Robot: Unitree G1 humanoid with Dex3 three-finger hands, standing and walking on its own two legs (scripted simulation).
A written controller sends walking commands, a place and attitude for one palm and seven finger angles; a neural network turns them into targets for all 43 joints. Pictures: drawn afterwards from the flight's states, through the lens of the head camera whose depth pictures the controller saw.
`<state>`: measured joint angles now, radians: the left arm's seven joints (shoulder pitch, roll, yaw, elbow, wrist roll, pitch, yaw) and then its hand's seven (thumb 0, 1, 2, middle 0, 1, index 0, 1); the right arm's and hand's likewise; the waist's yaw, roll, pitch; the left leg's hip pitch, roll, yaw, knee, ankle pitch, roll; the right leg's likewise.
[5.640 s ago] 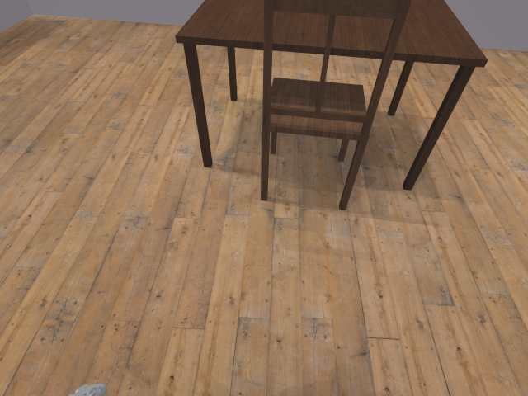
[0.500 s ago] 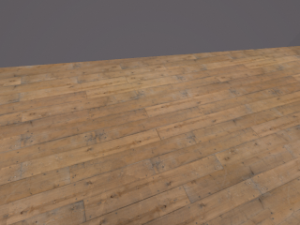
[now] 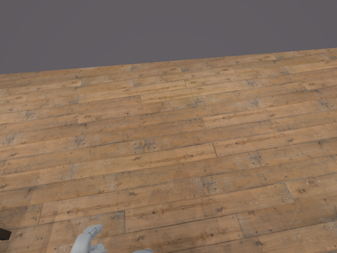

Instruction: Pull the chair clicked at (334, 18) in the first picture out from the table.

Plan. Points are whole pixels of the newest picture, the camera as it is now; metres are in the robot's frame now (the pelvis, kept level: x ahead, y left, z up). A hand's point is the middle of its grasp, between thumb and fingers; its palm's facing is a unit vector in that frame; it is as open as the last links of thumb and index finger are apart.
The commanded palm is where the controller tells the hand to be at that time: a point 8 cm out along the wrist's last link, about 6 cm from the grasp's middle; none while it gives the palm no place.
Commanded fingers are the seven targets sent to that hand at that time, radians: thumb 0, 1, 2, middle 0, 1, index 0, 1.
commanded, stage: turn to face it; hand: left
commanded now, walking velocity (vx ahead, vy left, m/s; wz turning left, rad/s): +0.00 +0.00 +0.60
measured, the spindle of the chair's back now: out of the picture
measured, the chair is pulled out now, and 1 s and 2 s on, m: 0.00 0.00 0.00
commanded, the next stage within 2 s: none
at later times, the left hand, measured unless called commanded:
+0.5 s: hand out of the picture -0.09 +0.25 -0.19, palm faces +0.38 -0.88 -0.28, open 7.4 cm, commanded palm none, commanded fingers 0.00 0.90 0.90 -0.20 -0.30 -0.20 -0.30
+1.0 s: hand out of the picture +0.01 +0.24 -0.13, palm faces +0.54 -0.79 -0.29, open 7.4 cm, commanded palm none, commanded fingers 0.00 0.90 0.90 -0.20 -0.30 -0.20 -0.30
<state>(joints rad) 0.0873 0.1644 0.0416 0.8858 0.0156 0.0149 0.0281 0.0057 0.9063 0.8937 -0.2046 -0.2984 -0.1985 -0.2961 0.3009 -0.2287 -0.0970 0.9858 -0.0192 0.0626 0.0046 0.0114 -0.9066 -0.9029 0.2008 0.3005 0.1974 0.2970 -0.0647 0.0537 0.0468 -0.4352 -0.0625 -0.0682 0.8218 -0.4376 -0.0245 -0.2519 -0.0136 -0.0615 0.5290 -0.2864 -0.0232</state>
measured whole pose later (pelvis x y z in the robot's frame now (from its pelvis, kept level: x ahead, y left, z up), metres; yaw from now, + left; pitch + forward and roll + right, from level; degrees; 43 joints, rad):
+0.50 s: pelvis -0.02 +0.03 -0.01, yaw +19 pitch +1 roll +0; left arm 0.28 0.30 0.07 0.95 0.02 0.08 0.02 0.01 0.91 0.89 -0.20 -0.30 -0.20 -0.30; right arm 0.06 -0.26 -0.05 0.86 -0.01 0.03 0.03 0.01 -0.91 -0.90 0.20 0.30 0.19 0.30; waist 0.06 -0.05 0.10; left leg -0.31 0.01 0.08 0.63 -0.33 0.04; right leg -0.40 -0.15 -0.14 1.01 -0.55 0.08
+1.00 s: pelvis +0.01 +0.00 +0.00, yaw +36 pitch +0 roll +1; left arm 0.13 0.18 0.02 0.82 0.02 0.01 0.02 0.01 0.90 0.89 -0.21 -0.30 -0.20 -0.30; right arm 0.24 -0.26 -0.10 0.94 -0.02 0.08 0.02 0.01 -0.91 -0.90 0.20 0.30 0.20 0.30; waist -0.05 0.06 0.07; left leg -0.48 -0.05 -0.06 1.05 -0.45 -0.04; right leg -0.25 -0.05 -0.10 0.56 -0.32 -0.01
